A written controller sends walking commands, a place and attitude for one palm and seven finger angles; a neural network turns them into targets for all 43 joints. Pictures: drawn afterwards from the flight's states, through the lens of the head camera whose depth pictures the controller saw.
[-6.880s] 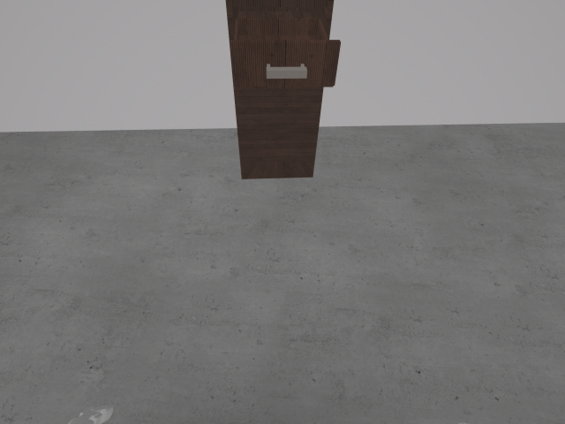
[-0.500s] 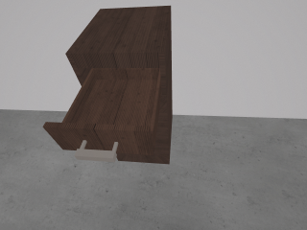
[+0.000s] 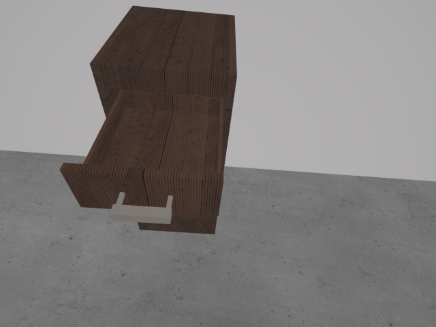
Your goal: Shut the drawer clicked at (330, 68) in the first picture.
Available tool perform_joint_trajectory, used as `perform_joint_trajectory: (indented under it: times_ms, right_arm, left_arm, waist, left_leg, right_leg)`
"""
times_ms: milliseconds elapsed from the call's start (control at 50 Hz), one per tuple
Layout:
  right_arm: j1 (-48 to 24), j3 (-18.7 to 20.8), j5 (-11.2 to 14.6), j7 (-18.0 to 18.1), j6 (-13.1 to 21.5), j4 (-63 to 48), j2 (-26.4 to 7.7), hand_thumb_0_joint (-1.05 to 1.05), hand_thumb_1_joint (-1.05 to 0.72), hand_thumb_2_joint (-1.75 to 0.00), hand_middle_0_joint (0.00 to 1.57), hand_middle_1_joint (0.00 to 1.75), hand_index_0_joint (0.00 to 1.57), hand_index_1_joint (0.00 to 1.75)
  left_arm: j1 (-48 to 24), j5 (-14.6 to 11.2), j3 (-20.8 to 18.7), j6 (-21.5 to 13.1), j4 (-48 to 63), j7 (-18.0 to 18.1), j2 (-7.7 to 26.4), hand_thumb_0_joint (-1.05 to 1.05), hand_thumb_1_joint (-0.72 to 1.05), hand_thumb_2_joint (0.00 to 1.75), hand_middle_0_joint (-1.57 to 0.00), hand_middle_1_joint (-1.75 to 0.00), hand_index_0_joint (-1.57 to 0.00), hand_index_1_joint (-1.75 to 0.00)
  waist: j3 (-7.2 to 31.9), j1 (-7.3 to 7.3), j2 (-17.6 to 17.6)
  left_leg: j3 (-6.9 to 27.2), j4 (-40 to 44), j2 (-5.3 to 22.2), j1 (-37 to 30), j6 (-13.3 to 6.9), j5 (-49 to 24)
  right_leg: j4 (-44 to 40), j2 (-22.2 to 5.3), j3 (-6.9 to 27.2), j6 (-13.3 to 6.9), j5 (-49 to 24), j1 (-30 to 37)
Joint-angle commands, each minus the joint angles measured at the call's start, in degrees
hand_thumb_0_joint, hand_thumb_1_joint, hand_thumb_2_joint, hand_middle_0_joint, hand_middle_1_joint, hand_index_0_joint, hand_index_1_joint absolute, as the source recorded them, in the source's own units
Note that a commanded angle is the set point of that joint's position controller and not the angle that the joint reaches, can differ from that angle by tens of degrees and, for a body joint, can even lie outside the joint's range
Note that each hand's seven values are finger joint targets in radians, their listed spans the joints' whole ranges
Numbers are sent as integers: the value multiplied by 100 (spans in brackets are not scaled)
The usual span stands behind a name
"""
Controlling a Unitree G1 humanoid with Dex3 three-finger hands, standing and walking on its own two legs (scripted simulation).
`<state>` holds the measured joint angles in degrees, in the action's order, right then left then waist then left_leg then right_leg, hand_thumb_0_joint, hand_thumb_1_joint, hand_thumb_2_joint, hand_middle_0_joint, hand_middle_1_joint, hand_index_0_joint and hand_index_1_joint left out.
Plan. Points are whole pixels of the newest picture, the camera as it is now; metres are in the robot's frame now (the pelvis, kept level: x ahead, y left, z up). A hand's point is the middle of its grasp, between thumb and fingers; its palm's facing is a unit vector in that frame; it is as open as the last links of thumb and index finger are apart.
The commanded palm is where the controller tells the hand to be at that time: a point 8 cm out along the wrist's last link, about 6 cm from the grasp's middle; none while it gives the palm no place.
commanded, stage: come to a stop and stand still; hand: left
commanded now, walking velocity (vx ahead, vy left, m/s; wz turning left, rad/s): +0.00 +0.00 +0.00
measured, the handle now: (143, 206) +0.37 +0.17 -0.03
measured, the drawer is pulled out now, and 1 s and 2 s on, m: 0.30 0.30 0.30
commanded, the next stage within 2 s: look again from close up in 1.06 s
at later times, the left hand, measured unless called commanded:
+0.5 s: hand out of the picture +0.06 +0.13 -0.18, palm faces +0.07 -0.97 -0.23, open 7.2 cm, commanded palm none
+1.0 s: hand out of the picture -0.02 +0.11 -0.18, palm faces +0.06 -0.98 -0.18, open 7.4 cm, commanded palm none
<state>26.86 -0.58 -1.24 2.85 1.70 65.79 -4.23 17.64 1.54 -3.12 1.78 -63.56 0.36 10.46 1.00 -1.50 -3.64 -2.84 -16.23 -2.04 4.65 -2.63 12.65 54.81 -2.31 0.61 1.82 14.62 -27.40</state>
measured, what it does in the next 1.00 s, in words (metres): steps on the spot: right foot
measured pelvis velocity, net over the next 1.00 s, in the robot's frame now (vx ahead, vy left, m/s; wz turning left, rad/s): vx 0.00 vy -0.05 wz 0.01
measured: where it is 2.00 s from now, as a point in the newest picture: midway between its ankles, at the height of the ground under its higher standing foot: outside the picture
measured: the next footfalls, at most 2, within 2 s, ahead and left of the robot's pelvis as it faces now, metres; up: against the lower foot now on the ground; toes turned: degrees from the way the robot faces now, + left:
right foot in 0.16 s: +0.06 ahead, -0.13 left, +0.00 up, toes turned -3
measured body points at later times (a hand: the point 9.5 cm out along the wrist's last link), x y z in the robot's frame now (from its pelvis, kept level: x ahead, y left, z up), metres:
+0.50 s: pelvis +0.03 -0.05 -0.01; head +0.03 -0.06 +0.44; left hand +0.06 +0.18 -0.16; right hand +0.03 -0.26 -0.17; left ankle -0.04 +0.09 -0.75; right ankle +0.02 -0.13 -0.75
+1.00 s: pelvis +0.00 -0.05 +0.00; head +0.01 -0.05 +0.45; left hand -0.03 +0.17 -0.16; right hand -0.04 -0.25 -0.17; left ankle -0.04 +0.09 -0.75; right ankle +0.02 -0.13 -0.75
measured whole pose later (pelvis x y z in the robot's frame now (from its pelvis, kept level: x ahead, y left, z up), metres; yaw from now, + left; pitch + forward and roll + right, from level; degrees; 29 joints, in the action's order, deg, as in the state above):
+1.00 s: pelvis +0.00 -0.05 +0.00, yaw +1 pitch -1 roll +0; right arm 19.6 -0.6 -0.7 2.3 0.4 66.6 -6.7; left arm 17.6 0.3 -0.2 -0.9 -66.5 1.8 7.0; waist -1.9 0.2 0.9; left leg -1.1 -20.2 2.4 4.0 1.9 14.8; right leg 21.0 1.4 -4.8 -2.9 10.2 -9.7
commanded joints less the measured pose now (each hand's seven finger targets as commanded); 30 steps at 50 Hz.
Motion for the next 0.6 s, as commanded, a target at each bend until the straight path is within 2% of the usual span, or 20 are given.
perform_joint_trajectory:
  times_ms: [0,20,40,60,80,100,120,140,160,180,200,260,320,360,400,460,500,580]
  right_arm:
    - [368,161,-30,92,81,-18,-865,0,-90,-90,20,30,20,30]
    - [394,175,-39,93,58,26,-902,0,-90,-90,20,30,20,30]
    - [390,190,-34,87,33,55,-907,0,-90,-90,20,30,20,30]
    - [353,209,-17,84,17,84,-913,0,-90,-90,20,30,20,30]
    - [307,214,9,82,3,89,-886,0,-90,-90,20,30,20,30]
    - [339,209,49,65,9,76,-787,0,-90,-90,20,30,20,30]
    - [333,174,94,40,48,29,-611,0,-90,-90,20,30,20,30]
    - [278,119,124,15,57,-23,-411,0,-90,-90,20,30,20,30]
    - [241,134,114,-3,41,-10,-378,0,-90,-90,20,30,20,30]
    - [260,142,91,5,-12,36,-342,0,-90,-90,20,30,20,30]
    - [299,154,76,6,-54,70,-382,0,-90,-90,20,30,20,30]
    - [249,134,70,21,-43,162,-430,0,-90,-90,20,30,20,30]
    - [62,133,65,43,-37,156,-510,0,-90,-90,20,30,20,30]
    - [-40,145,62,44,-68,127,-517,0,-90,-90,20,30,20,30]
    - [-163,156,65,39,-95,70,-564,0,-90,-90,20,30,20,30]
    - [-379,152,59,31,-123,27,-651,0,-90,-90,20,30,20,30]
    - [-406,149,63,21,-133,-4,-684,0,-90,-90,20,30,20,30]
    - [-550,133,58,15,-126,-70,-806,0,-90,-90,20,30,20,30]
  left_arm:
    - [-505,-72,105,-150,415,33,32,0,90,90,-20,-30,-20,-30]
    - [-552,-92,123,-167,410,45,-21,0,90,90,-20,-30,-20,-30]
    - [-483,-103,122,-179,382,59,-47,0,90,90,-20,-30,-20,-30]
    - [-346,-111,112,-201,317,70,-48,0,90,90,-20,-30,-20,-30]
    - [-130,-112,103,-230,210,82,-42,0,90,90,-20,-30,-20,-30]
    - [50,-112,106,-272,139,105,73,0,90,90,-20,-30,-20,-30]
    - [359,-121,91,-324,19,150,239,0,90,90,-20,-30,-20,-30]
    - [495,-129,85,-362,-110,192,407,0,90,90,-20,-30,-20,-30]
    - [466,-141,94,-363,-143,193,525,0,90,90,-20,-30,-20,-30]
    - [340,-145,93,-377,-135,199,479,0,90,90,-20,-30,-20,-30]
    - [247,-149,121,-384,-119,215,365,0,90,90,-20,-30,-20,-30]
    - [76,-172,176,-372,-84,241,199,0,90,90,-20,-30,-20,-30]
    - [111,-173,176,-354,-68,261,201,0,90,90,-20,-30,-20,-30]
    - [78,-159,165,-336,-58,258,237,0,90,90,-20,-30,-20,-30]
    - [25,-146,172,-319,-31,248,240,0,90,90,-20,-30,-20,-30]
    - [-18,-134,180,-305,-34,226,264,0,90,90,-20,-30,-20,-30]
    - [-39,-127,183,-302,-22,213,298,0,90,90,-20,-30,-20,-30]
    - [31,-135,185,-319,-63,194,359,0,90,90,-20,-30,-20,-30]
  waist:
    - [-556,-102,1195]
    - [-494,-113,1367]
    - [-407,-92,1317]
    - [-309,-7,1301]
    - [-223,94,1169]
    - [-93,144,792]
    - [185,216,467]
    - [214,194,-36]
    - [84,175,22]
    - [80,123,-336]
    - [62,78,-764]
    - [-299,87,-145]
    - [-265,131,356]
    - [-293,123,443]
    - [-321,108,353]
    - [-505,109,433]
    - [-501,98,336]
    - [-433,110,454]
  left_leg:
    - [1129,103,1600,-174,-708,-2608]
    - [1103,-49,1618,-111,-714,-2848]
    - [1099,-181,1562,-84,-676,-2949]
    - [1041,-333,1501,-31,-593,-2887]
    - [926,-531,1381,135,-434,-2590]
    - [830,-780,1193,445,-210,-2230]
    - [591,-1042,996,1040,37,-1469]
    - [300,-968,674,1537,241,-92]
    - [221,-839,532,1522,299,596]
    - [212,-809,594,1231,315,444]
    - [221,-792,635,981,323,208]
    - [353,-506,756,770,324,-954]
    - [349,-522,827,490,315,-1625]
    - [340,-473,837,439,313,-1389]
    - [356,-423,854,347,299,-1169]
    - [370,-350,844,313,296,-879]
    - [378,-302,849,278,282,-802]
    - [386,-254,836,190,281,-778]
  right_leg:
    - [-1228,-9,-291,-22,656,-32]
    - [-1573,30,-345,-58,809,262]
    - [-1889,98,-389,-93,719,522]
    - [-2310,119,-415,-114,411,832]
    - [-2913,110,-436,-122,-195,1302]
    - [-3449,-4,-284,-138,-932,1942]
    - [-3392,-526,278,-269,-1993,2865]
    - [-3175,-1105,725,-543,-3078,3231]
    - [-3107,-1365,722,-729,-3351,3033]
    - [-3152,-1210,675,-781,-3219,2743]
    - [-3212,-989,546,-726,-3220,2563]
    - [-3033,-647,192,-519,-3663,2375]
    - [-3010,-531,153,-457,-3521,2334]
    - [-3135,-519,154,-446,-3128,2286]
    - [-3263,-446,163,-436,-2682,2178]
    - [-3469,-433,203,-423,-2134,1979]
    - [-3551,-406,194,-411,-1938,1981]
    - [-3642,-417,264,-424,-1837,2000]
